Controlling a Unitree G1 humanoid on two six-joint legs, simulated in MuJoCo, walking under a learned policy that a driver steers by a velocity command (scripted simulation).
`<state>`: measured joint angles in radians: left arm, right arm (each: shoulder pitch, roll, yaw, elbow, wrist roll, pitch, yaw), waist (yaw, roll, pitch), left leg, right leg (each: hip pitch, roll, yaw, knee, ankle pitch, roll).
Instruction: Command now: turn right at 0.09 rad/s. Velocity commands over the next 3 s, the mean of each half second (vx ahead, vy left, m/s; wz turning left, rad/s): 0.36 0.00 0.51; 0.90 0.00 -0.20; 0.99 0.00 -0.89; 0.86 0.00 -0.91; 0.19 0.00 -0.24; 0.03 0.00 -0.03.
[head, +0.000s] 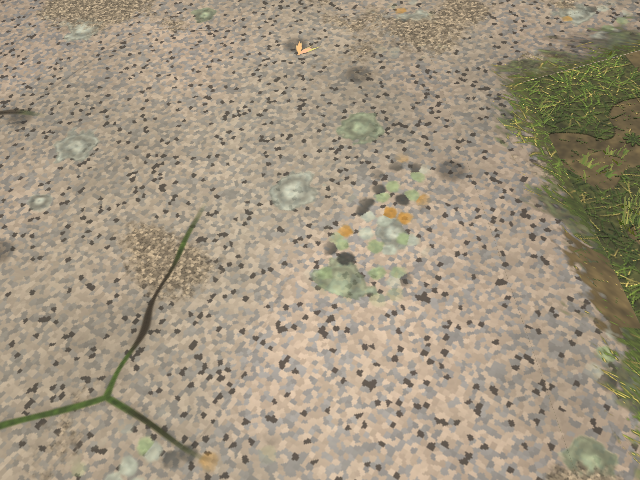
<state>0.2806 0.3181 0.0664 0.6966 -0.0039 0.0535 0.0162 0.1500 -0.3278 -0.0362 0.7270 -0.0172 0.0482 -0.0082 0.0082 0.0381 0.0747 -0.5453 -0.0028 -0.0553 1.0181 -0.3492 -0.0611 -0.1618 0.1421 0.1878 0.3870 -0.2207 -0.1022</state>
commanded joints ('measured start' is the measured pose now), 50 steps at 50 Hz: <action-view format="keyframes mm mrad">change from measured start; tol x32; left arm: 1 61 58 -2 -27 15 -17 15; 50 -78 18 -31 77 7 -71 -83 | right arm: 1 13 -44 -1 -28 7 1 8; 25 -328 -8 21 -229 -15 -43 113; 32 357 -271 -74 -45 -41 -70 24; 50 226 -75 -13 127 9 -166 -51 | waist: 1 28 -130 -148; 25 84 -93 107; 32 -190 72 -538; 35 -47 -77 -85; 50 100 71 -30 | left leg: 1 18 19 35 -100 43 5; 22 -491 95 60 14 80 131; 29 439 -120 209 -230 32 265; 32 1037 459 -781 -673 -346 323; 37 352 253 -150 -846 11 174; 50 583 166 363 -701 1546 -20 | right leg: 1 173 -257 77 -18 813 -18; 7 139 -336 51 -10 758 -46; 12 287 -437 266 -277 -427 -154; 24 317 -385 -217 -327 151 -35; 29 82 -431 -349 145 1300 -20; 30 -89 -396 -352 450 1141 -2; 31 -394 -221 -331 916 -24 19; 32 -502 -106 -63 1174 -241 6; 50 -274 -67 -449 387 319 -60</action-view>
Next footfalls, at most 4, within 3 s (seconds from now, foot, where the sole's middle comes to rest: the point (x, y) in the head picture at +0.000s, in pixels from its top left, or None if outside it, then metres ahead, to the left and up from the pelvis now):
0.60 left None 0.34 0.31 -0.78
1.08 right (191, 343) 0.74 0.39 -0.78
1.46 left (128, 219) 1.12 0.62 -0.78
1.90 right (265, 138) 1.41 0.26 -0.78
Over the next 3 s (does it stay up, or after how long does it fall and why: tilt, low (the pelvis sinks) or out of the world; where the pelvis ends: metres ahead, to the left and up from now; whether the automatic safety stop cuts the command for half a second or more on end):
stays up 1.49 0.27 0.00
